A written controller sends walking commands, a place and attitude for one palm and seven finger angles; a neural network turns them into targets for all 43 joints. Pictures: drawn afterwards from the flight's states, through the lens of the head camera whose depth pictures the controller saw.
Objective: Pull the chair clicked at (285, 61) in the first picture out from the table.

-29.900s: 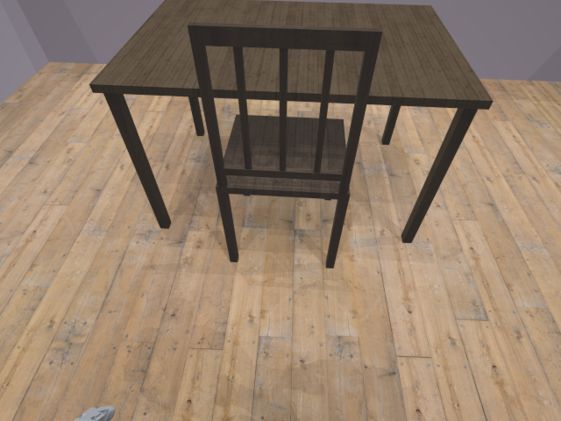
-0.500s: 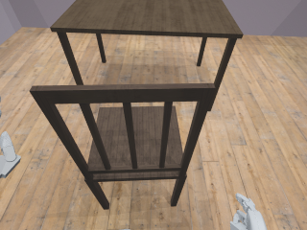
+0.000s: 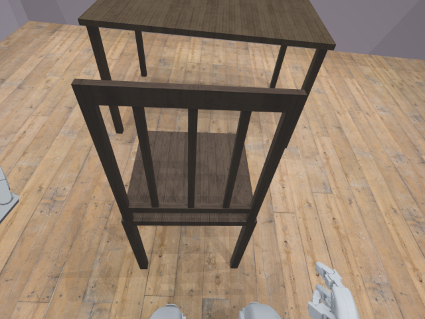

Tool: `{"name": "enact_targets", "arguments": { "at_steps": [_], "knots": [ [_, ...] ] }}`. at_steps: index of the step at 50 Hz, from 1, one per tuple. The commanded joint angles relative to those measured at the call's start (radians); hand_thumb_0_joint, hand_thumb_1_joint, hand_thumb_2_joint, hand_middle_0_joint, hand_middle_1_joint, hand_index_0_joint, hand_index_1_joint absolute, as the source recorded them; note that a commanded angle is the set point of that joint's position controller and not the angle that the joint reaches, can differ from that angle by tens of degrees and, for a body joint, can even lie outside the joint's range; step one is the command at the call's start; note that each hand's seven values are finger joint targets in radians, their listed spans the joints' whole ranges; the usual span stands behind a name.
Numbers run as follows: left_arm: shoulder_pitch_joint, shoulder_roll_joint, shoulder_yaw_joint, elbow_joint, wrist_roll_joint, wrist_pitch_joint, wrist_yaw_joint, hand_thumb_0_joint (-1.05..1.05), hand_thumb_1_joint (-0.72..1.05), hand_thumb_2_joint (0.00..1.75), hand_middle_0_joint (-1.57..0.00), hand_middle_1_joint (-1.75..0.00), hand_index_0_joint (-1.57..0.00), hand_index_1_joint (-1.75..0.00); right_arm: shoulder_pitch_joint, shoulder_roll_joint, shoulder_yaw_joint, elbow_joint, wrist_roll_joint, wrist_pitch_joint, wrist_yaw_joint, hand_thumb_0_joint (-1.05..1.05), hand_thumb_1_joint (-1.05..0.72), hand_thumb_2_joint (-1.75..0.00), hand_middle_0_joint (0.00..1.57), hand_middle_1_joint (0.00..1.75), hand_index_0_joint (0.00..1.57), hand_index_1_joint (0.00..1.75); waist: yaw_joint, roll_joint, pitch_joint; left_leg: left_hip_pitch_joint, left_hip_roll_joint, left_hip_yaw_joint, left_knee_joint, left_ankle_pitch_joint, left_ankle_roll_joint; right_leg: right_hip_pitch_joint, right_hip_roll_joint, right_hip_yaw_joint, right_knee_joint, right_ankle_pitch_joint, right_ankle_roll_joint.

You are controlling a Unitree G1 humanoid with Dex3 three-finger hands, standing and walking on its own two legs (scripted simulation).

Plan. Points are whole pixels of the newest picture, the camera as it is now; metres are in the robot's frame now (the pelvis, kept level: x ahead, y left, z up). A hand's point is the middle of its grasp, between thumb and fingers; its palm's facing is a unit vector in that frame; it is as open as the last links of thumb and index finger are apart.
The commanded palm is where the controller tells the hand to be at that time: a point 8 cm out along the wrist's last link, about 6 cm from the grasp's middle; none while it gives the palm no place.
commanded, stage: stop stepping back and stand still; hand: left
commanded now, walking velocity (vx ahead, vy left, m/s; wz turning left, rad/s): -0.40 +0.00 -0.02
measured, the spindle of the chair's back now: (191, 166) +0.46 +0.07 -0.02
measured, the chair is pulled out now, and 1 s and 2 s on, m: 0.68 0.68 0.68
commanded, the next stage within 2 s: let the arm hang, fingers relaxed in 0.76 s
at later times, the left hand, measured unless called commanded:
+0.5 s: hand (23, 252) +0.16 +0.24 +0.18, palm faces +0.38 -0.82 -0.43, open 7.5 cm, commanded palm +0.09 +0.27 +0.20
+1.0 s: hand out of the picture +0.12 +0.21 -0.02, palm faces +0.14 -0.92 -0.38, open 7.4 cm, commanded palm none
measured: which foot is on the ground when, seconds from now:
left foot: down 0.00-0.22, up 0.24-0.32, down 0.34-1.00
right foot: up 0.00-0.16, down 0.18-1.00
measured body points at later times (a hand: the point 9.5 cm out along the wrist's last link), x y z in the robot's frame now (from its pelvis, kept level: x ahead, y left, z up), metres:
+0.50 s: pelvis -0.07 -0.02 +0.01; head -0.08 -0.02 +0.46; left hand +0.13 +0.28 +0.20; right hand +0.05 -0.27 -0.08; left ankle +0.01 +0.09 -0.71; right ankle -0.12 -0.16 -0.71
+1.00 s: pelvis -0.08 -0.02 +0.00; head -0.10 -0.04 +0.45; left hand +0.11 +0.26 +0.00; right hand +0.05 -0.27 -0.11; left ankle +0.00 +0.09 -0.71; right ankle -0.12 -0.16 -0.71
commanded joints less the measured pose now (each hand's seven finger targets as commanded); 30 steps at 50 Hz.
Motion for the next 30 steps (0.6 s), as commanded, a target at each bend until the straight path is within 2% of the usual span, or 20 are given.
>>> {"name": "enact_targets", "arguments": {
  "at_steps": [1,4,6,8,10,11,12,13,15,16,17,18,19,21,22,24,25,26,28,30],
  "knots": [
    [0.016,0.163,0.084,-0.342,-0.012,-0.086,0.004,0.0,0.9,0.9,-0.2,-0.3,-0.2,-0.3,-0.059,-0.173,-0.077,-0.139,0.01,-0.07,0.019,0.0,-0.9,-0.9,0.2,0.3,0.2,0.3,0.008,0.222,-0.11,0.002,0.207,-0.178,-0.388,-0.186,0.111,0.118,-0.016,-0.007,0.005,-0.045,-0.006],
    [0.12,0.186,0.12,-0.375,-0.032,-0.072,0.0,0.0,0.9,0.9,-0.2,-0.3,-0.2,-0.3,-0.046,-0.159,-0.055,-0.15,0.003,-0.061,0.033,0.0,-0.9,-0.9,0.2,0.3,0.2,0.3,0.009,0.323,-0.169,0.1,0.178,-0.221,-0.422,-0.365,0.073,0.194,-0.002,-0.039,-0.329,-0.071,-0.018],
    [0.166,0.215,0.159,-0.359,-0.035,-0.061,-0.005,0.0,0.9,0.9,-0.2,-0.3,-0.2,-0.3,-0.038,-0.149,-0.042,-0.157,-0.003,-0.05,0.035,0.0,-0.9,-0.9,0.2,0.3,0.2,0.3,0.014,0.342,-0.181,0.108,0.145,-0.2,-0.368,-0.388,0.045,0.305,0.014,-0.067,-0.595,-0.04,-0.035],
    [0.148,0.241,0.178,-0.349,-0.029,-0.062,-0.016,0.0,0.9,0.9,-0.2,-0.3,-0.2,-0.3,-0.02,-0.137,-0.044,-0.154,0.006,-0.038,0.037,0.0,-0.9,-0.9,0.2,0.3,0.2,0.3,0.009,0.229,-0.208,0.153,0.049,-0.074,-0.188,-0.322,0.001,0.386,0.006,-0.1,-0.802,0.139,-0.048],
    [0.172,0.288,0.215,-0.293,-0.029,-0.063,-0.016,0.0,0.9,0.9,-0.2,-0.3,-0.2,-0.3,0.026,-0.115,-0.039,-0.148,0.013,-0.017,0.033,0.0,-0.9,-0.9,0.2,0.3,0.2,0.3,-0.006,0.017,-0.261,0.231,-0.033,0.042,0.098,-0.226,-0.007,0.339,-0.12,-0.042,-0.837,0.311,-0.097],
    [0.167,0.245,0.169,-0.267,-0.034,-0.045,-0.019,0.0,0.9,0.9,-0.2,-0.3,-0.2,-0.3,0.03,-0.133,-0.057,-0.159,0.028,-0.009,0.026,0.0,-0.9,-0.9,0.2,0.3,0.2,0.3,-0.013,-0.19,-0.244,0.151,-0.078,0.039,0.275,-0.211,-0.028,0.293,-0.234,0.127,-0.786,0.337,-0.177],
    [0.175,0.215,0.14,-0.233,-0.036,-0.024,-0.021,0.0,0.9,0.9,-0.2,-0.3,-0.2,-0.3,-0.003,-0.162,-0.07,-0.177,0.042,0.0,0.025,0.0,-0.9,-0.9,0.2,0.3,0.2,0.3,-0.022,-0.268,-0.158,0.116,-0.064,-0.002,0.339,-0.143,-0.023,0.218,-0.298,0.226,-0.766,0.427,-0.221],
    [0.182,0.204,0.149,-0.198,-0.034,-0.012,-0.015,0.0,0.9,0.9,-0.2,-0.3,-0.2,-0.3,-0.023,-0.157,-0.064,-0.17,0.046,0.018,0.022,0.0,-0.9,-0.9,0.2,0.3,0.2,0.3,-0.031,-0.208,-0.12,0.125,-0.031,-0.023,0.292,-0.113,-0.015,0.189,-0.305,0.169,-0.719,0.46,-0.225],
    [0.185,0.176,0.12,-0.115,-0.029,0.001,-0.014,0.0,0.9,0.9,-0.2,-0.3,-0.2,-0.3,-0.029,-0.131,-0.03,-0.17,0.032,0.042,0.015,0.0,-0.9,-0.9,0.2,0.3,0.2,0.3,-0.053,-0.007,-0.08,0.215,-0.031,0.007,-0.039,-0.08,0.008,0.15,-0.187,-0.019,-0.586,0.328,-0.114],
    [0.124,0.177,0.118,-0.107,-0.024,-0.008,-0.009,0.0,0.9,0.9,-0.2,-0.3,-0.2,-0.3,-0.027,-0.135,-0.025,-0.179,0.034,0.034,0.008,0.0,-0.9,-0.9,0.2,0.3,0.2,0.3,-0.048,0.074,-0.063,0.213,-0.018,-0.02,-0.195,-0.022,0.013,0.191,-0.119,-0.071,-0.487,0.303,-0.074],
    [0.07,0.174,0.108,-0.106,-0.02,-0.021,-0.008,0.0,0.9,0.9,-0.2,-0.3,-0.2,-0.3,-0.019,-0.165,-0.035,-0.174,0.029,0.019,0.004,0.0,-0.9,-0.9,0.2,0.3,0.2,0.3,-0.039,0.148,-0.062,0.231,0.047,-0.135,-0.284,0.123,0.045,0.189,-0.056,-0.082,-0.398,0.264,-0.04],
    [0.036,0.182,0.104,-0.1,-0.016,-0.026,-0.007,0.0,0.9,0.9,-0.2,-0.3,-0.2,-0.3,-0.01,-0.17,-0.047,-0.169,0.028,0.004,0.004,0.0,-0.9,-0.9,0.2,0.3,0.2,0.3,-0.024,0.146,-0.067,0.28,0.121,-0.246,-0.317,0.264,0.073,0.148,-0.029,-0.053,-0.381,0.118,-0.024],
    [0.028,0.177,0.083,-0.088,-0.009,-0.025,-0.013,0.0,0.9,0.9,-0.2,-0.3,-0.2,-0.3,-0.002,-0.177,-0.054,-0.167,0.032,-0.004,0.007,0.0,-0.9,-0.9,0.2,0.3,0.2,0.3,-0.008,0.07,-0.072,0.3,0.143,-0.254,-0.315,0.321,0.086,0.145,-0.025,-0.026,-0.425,0.017,-0.021],
    [0.039,0.197,0.082,-0.118,-0.013,-0.02,-0.021,0.0,0.9,0.9,-0.2,-0.3,-0.2,-0.3,-0.042,-0.15,-0.038,-0.161,0.014,-0.015,0.004,0.0,-0.9,-0.9,0.2,0.3,0.2,0.3,0.0,0.156,-0.075,0.189,0.155,-0.324,-0.36,0.101,0.094,0.24,-0.035,-0.02,-0.524,0.012,-0.011],
    [0.024,0.202,0.082,-0.149,0.001,-0.021,-0.022,0.0,0.9,0.9,-0.2,-0.3,-0.2,-0.3,-0.059,-0.154,-0.036,-0.156,0.012,-0.02,0.005,0.0,-0.9,-0.9,0.2,0.3,0.2,0.3,0.006,0.148,-0.049,0.078,0.131,-0.292,-0.369,-0.065,0.087,0.334,-0.035,-0.015,-0.584,0.082,-0.016],
    [0.047,0.191,0.07,-0.21,0.008,-0.033,-0.021,0.0,0.9,0.9,-0.2,-0.3,-0.2,-0.3,-0.058,-0.148,-0.041,-0.156,0.023,-0.028,0.015,0.0,-0.9,-0.9,0.2,0.3,0.2,0.3,0.006,0.002,-0.052,0.012,0.018,-0.144,-0.283,-0.311,0.047,0.409,-0.052,-0.001,-0.699,0.107,-0.042],
    [0.083,0.231,0.099,-0.253,0.005,-0.038,-0.017,0.0,0.9,0.9,-0.2,-0.3,-0.2,-0.3,-0.049,-0.146,-0.047,-0.16,0.026,-0.025,0.014,0.0,-0.9,-0.9,0.2,0.3,0.2,0.3,-0.001,-0.066,-0.08,0.038,-0.025,-0.095,-0.207,-0.308,0.031,0.378,-0.094,0.039,-0.73,0.056,-0.069],
    [0.103,0.218,0.093,-0.271,0.002,-0.04,-0.016,0.0,0.9,0.9,-0.2,-0.3,-0.2,-0.3,-0.06,-0.142,-0.053,-0.162,0.022,-0.022,0.013,0.0,-0.9,-0.9,0.2,0.3,0.2,0.3,-0.011,-0.077,-0.067,0.085,-0.057,-0.052,-0.122,-0.261,0.015,0.291,-0.142,0.111,-0.774,-0.038,-0.104],
    [0.145,0.229,0.125,-0.294,0.0,-0.049,-0.007,0.0,0.9,0.9,-0.2,-0.3,-0.2,-0.3,-0.049,-0.134,-0.05,-0.155,0.019,-0.022,0.015,0.0,-0.9,-0.9,0.2,0.3,0.2,0.3,-0.017,-0.025,-0.062,0.16,-0.054,-0.022,-0.045,-0.156,0.007,0.208,-0.215,0.19,-0.808,-0.007,-0.15],
    [0.173,0.227,0.143,-0.273,-0.005,-0.056,0.005,0.0,0.9,0.9,-0.2,-0.3,-0.2,-0.3,-0.035,-0.133,-0.041,-0.149,0.015,-0.019,0.009,0.0,-0.9,-0.9,0.2,0.3,0.2,0.3,-0.021,0.102,-0.085,0.2,-0.029,-0.06,-0.174,-0.109,0.014,0.234,-0.153,0.101,-0.721,0.126,-0.113]
  ]
}}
